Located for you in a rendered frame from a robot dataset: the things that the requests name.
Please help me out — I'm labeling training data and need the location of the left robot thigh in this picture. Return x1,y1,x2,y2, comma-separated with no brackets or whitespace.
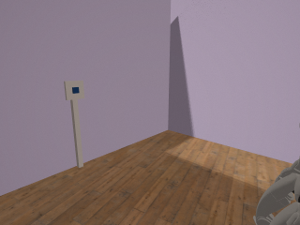
269,202,300,225

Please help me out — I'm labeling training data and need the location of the robot left forearm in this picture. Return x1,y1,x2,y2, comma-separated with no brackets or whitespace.
286,204,300,225

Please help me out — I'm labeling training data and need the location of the button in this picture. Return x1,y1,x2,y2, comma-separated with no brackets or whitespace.
72,87,80,94

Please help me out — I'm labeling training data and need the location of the robot right forearm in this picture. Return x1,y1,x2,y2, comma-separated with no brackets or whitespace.
291,157,300,173

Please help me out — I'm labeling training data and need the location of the panel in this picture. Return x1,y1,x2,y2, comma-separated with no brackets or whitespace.
64,81,85,168

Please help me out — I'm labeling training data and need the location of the right robot thigh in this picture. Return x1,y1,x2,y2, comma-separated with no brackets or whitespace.
255,173,300,225

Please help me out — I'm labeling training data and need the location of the robot right hand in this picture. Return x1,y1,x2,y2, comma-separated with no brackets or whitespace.
274,167,300,183

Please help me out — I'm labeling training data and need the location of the robot thigh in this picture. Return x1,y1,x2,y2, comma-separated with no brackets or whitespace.
269,202,300,225
255,173,300,225

